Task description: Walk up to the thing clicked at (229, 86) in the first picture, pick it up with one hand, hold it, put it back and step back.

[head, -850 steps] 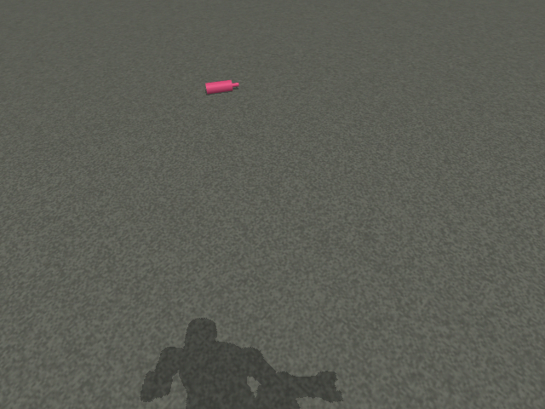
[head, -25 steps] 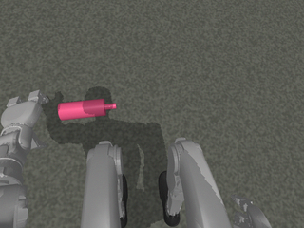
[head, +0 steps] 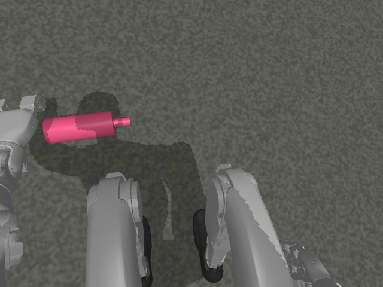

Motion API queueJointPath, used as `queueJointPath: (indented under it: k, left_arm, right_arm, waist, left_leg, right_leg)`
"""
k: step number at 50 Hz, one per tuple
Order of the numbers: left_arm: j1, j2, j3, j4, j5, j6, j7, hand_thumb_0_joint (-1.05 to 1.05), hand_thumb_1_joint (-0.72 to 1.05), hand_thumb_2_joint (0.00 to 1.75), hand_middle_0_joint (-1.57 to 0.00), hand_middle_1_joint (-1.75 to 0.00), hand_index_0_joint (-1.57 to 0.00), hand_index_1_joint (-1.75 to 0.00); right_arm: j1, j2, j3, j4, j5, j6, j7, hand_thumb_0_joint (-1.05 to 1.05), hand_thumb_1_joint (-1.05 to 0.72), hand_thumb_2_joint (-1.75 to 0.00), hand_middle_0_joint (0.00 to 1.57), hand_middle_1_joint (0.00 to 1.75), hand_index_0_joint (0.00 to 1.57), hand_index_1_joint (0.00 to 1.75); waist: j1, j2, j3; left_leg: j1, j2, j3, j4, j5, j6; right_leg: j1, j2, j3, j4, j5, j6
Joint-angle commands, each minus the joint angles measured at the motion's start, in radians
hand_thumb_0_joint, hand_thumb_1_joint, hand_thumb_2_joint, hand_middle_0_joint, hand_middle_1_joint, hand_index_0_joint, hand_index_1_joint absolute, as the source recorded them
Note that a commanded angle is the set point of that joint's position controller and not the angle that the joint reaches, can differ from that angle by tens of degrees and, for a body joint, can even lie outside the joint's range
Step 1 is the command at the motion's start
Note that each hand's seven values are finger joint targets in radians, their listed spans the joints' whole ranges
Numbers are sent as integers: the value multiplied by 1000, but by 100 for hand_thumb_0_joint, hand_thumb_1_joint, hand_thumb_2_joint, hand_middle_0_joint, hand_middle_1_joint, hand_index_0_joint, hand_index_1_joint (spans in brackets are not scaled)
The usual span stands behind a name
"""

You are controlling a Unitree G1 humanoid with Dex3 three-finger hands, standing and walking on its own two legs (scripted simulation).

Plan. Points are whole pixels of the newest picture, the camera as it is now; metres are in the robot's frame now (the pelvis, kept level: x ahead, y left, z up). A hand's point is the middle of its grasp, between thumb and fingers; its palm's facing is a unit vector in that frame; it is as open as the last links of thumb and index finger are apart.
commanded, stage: rise first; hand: left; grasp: from above
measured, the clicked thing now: (90, 126) +0.48 +0.26 -0.33
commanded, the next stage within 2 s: approach in 0.78 s
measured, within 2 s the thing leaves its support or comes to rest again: neither
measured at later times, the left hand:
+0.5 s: hand (34, 137) +0.41 +0.34 -0.19, palm faces -0.44 -0.09 -0.89, open 14.2 cm
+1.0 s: hand (40, 134) +0.42 +0.33 -0.21, palm faces -0.44 -0.08 -0.89, open 14.2 cm
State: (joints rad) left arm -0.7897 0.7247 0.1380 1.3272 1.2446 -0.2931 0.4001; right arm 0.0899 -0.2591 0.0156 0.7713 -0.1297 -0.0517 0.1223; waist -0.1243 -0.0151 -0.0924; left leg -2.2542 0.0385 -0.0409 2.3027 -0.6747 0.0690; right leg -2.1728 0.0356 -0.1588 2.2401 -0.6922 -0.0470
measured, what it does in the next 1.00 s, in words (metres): stands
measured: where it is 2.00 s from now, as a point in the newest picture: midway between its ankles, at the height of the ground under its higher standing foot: (175, 261)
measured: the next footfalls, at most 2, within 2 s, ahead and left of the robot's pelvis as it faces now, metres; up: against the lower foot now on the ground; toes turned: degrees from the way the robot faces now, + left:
none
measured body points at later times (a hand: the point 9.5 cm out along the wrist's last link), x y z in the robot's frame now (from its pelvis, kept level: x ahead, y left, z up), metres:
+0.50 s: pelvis +0.01 +0.00 -0.02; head +0.25 +0.07 +0.36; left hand +0.43 +0.34 -0.14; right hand +0.09 -0.28 -0.13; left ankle +0.08 +0.11 -0.33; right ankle +0.09 -0.10 -0.33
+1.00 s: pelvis +0.00 +0.00 -0.03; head +0.25 +0.08 +0.34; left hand +0.44 +0.33 -0.16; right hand +0.08 -0.27 -0.14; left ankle +0.08 +0.11 -0.33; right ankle +0.09 -0.10 -0.33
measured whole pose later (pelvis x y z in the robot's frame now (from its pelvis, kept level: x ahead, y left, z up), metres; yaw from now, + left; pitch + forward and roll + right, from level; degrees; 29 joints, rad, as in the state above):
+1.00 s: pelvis +0.00 +0.00 -0.03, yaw -3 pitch +34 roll -9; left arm -0.85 0.79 0.13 1.39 1.23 -0.26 0.43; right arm 0.11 -0.28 0.07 0.75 -0.15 -0.07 0.13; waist -0.18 -0.04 -0.03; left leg -2.31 0.05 -0.08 2.40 -0.70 0.07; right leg -2.23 0.05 -0.20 2.31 -0.70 -0.05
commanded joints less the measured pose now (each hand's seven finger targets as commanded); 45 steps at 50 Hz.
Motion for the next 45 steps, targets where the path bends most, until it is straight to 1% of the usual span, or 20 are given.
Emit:
queueJointPath:
  k: [1,3,7,10,12,16,18,19,20,25,29,35,36,37,38,41,42,43,44,45]
  left_arm:
    - [-261,298,48,-118,-10,-6,58,0,-54,98,-10,-98,-10,-98]
    - [-254,290,54,-112,-17,-2,61,0,-53,98,-11,-98,-10,-98]
    - [-257,324,66,-134,-26,1,65,0,-54,99,-9,-100,-9,-100]
    - [-247,306,58,-119,-34,5,63,0,-57,101,-7,-102,-7,-102]
    - [-252,324,62,-114,-25,7,60,0,-57,101,-7,-101,-7,-101]
    - [-271,340,68,-107,-32,7,64,0,-58,102,-7,-101,-6,-102]
    - [-244,325,55,-101,-34,7,63,0,-57,101,-7,-102,-7,-102]
    - [-255,333,61,-107,-32,7,65,0,-57,101,-7,-102,-7,-102]
    - [-240,330,67,-96,-33,8,66,0,-57,101,-7,-102,-7,-102]
    - [-239,327,59,-108,-33,12,63,0,-58,102,-7,-102,-6,-102]
    - [-221,330,74,-118,-45,18,69,0,-57,101,-7,-102,-7,-102]
    - [-248,347,70,-105,-37,21,69,0,-57,101,-7,-102,-6,-102]
    - [-288,357,75,-135,-42,14,70,0,-57,101,-7,-102,-7,-102]
    - [-236,335,63,-90,-41,18,69,0,-58,102,-7,-101,-6,-102]
    - [-279,350,63,-112,-42,16,69,0,-56,100,-7,-103,-7,-102]
    - [-256,349,62,-66,-35,20,69,0,-56,100,-7,-103,-7,-102]
    - [-316,369,71,-126,-37,10,70,0,-56,101,-6,-103,-7,-102]
    - [-261,359,62,-61,-30,17,69,0,-57,101,-7,-102,-7,-102]
    - [-259,336,52,-52,-34,21,66,0,-61,109,-8,-96,-4,-101]
    - [-291,325,50,-76,-37,19,70,0,-57,101,-6,-104,-6,-103]
  right_arm:
    - [195,-229,-71,-18,-2,-6,-16,0,-92,-91,20,30,20,30]
    - [200,-235,-68,-17,-9,-7,-13,0,-92,-91,20,30,20,30]
    - [197,-228,-63,-19,-9,-7,-15,0,-92,-91,20,30,20,30]
    - [198,-227,-55,-17,-12,-8,-12,0,-92,-91,20,30,20,30]
    - [207,-236,-52,-19,-15,-7,-10,0,-92,-91,20,30,20,30]
    - [200,-245,-46,-26,-14,-8,-10,0,-92,-91,20,30,20,30]
    - [190,-239,-46,-30,-11,-8,-12,0,-91,-91,20,30,20,30]
    - [195,-242,-42,-31,-13,-8,-13,0,-91,-91,20,30,20,30]
    - [196,-245,-42,-28,-12,-9,-13,0,-91,-91,20,30,20,30]
    - [207,-251,-40,-29,-13,-9,-11,0,-91,-91,20,30,20,30]
    - [211,-251,-38,-31,-12,-10,-8,0,-92,-91,20,30,20,30]
    - [217,-249,-32,-28,-15,-11,-5,0,-91,-91,20,30,20,30]
    - [218,-252,-31,-27,-17,-9,-5,0,-91,-91,20,30,20,30]
    - [213,-249,-28,-28,-14,-10,-7,0,-91,-91,20,30,20,30]
    - [212,-252,-30,-25,-16,-11,-6,0,-91,-91,20,30,20,30]
    - [212,-248,-22,-28,-17,-12,-6,0,-91,-91,20,30,20,30]
    - [224,-255,-26,-22,-18,-11,-7,0,-91,-90,20,30,20,30]
    - [208,-253,-22,-27,-15,-11,-7,0,-91,-91,20,30,20,30]
    - [209,-253,-21,-29,-15,-14,-5,0,-91,-91,20,30,20,30]
    - [213,-263,-23,-28,-17,-16,-5,0,-91,-90,20,30,20,30]
  waist:
    - [3,226,-665]
    - [-6,213,-659]
    - [8,227,-686]
    - [1,222,-674]
    - [-7,245,-662]
    - [-13,237,-635]
    - [-3,241,-629]
    - [-13,248,-629]
    - [-8,248,-627]
    - [-22,260,-619]
    - [-18,260,-638]
    - [-29,257,-629]
    - [-37,258,-638]
    - [-26,242,-634]
    - [-40,253,-634]
    - [-37,241,-610]
    - [-47,248,-624]
    - [-29,254,-617]
    - [-43,256,-602]
    - [-52,283,-603]
  left_leg:
    - [568,-29,-40,-231,182,-27]
    - [573,-24,-49,-223,192,-28]
    - [558,-25,-33,-197,210,-23]
    - [539,-25,-33,-188,216,-22]
    - [551,-21,-44,-190,221,-26]
    - [505,-18,-46,-189,171,-25]
    - [494,-19,-42,-190,151,-25]
    - [498,-19,-43,-187,155,-25]
    - [511,-18,-54,-194,161,-29]
    - [523,-16,-59,-185,192,-30]
    - [534,-16,-56,-174,220,-30]
    - [499,-16,-41,-142,224,-22]
    - [486,-15,-45,-146,213,-24]
    - [493,-16,-43,-147,213,-23]
    - [494,-14,-47,-142,201,-23]
    - [454,-17,-36,-132,185,-19]
    - [452,-15,-43,-137,178,-21]
    - [465,-16,-43,-142,175,-23]
    - [478,-14,-50,-141,182,-24]
    - [496,-11,-65,-159,177,-31]
  right_leg:
    - [252,28,32,-232,204,3]
    - [240,25,26,-220,206,6]
    - [278,34,34,-222,233,6]
    - [279,37,33,-216,240,6]
    - [265,35,25,-203,240,5]
    - [260,39,19,-199,214,4]
    - [249,43,19,-199,195,0]
    - [256,43,18,-200,200,3]
    - [237,40,13,-185,198,1]
    - [234,41,8,-176,226,2]
    - [251,40,10,-171,248,5]
    - [273,47,16,-179,262,6]
    - [278,48,12,-176,256,6]
    - [272,50,13,-181,254,6]
    - [263,48,10,-175,245,6]
    - [282,52,14,-183,238,7]
    - [277,51,7,-174,233,6]
    - [261,53,8,-171,224,2]
    - [248,50,2,-167,227,4]
    - [225,47,-8,-153,219,2]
